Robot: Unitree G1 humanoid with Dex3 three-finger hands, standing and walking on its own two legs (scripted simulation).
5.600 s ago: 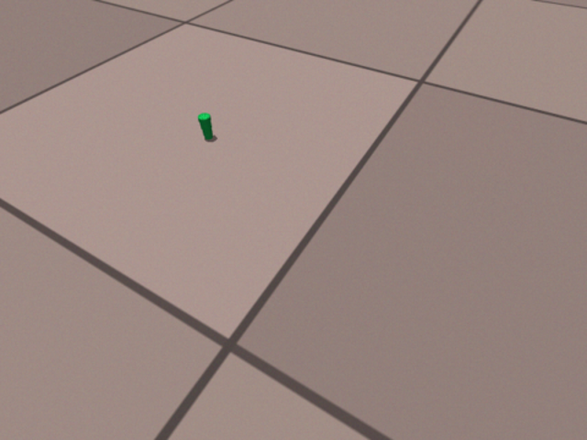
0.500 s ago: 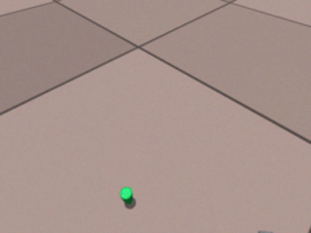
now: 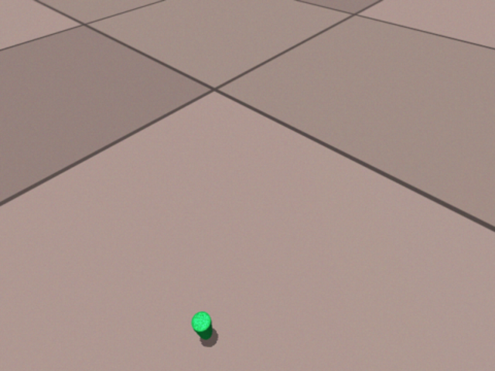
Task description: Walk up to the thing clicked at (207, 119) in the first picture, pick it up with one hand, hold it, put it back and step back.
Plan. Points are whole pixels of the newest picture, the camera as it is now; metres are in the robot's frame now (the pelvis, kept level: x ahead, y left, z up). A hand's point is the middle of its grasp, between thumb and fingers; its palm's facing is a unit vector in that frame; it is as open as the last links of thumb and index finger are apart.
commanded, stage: walk up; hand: left
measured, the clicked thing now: (203, 327) +0.41 +0.22 -0.71
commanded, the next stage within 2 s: stand in 0.50 s
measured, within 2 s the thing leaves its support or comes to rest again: neither
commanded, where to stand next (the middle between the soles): +0.06 +0.01 m, yaw -1 degrees
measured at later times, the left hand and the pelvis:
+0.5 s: hand out of the picture +0.09 +0.25 -0.16, palm faces -0.01 -0.94 -0.34, open 7.4 cm; pelvis +0.01 +0.00 +0.00, yaw +0 degrees
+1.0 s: hand out of the picture +0.09 +0.24 -0.16, palm faces -0.02 -0.94 -0.34, open 7.4 cm; pelvis +0.02 -0.01 +0.00, yaw +0 degrees
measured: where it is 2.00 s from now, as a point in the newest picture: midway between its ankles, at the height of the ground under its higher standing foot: outside the picture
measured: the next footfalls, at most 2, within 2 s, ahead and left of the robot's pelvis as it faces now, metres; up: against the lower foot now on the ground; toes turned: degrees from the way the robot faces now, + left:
none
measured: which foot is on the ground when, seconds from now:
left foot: down 0.00-1.00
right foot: down 0.00-1.00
